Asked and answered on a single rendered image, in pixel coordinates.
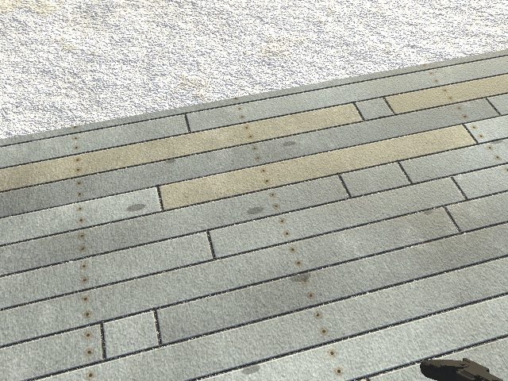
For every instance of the right robot hand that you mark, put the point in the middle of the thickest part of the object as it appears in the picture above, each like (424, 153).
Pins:
(456, 370)

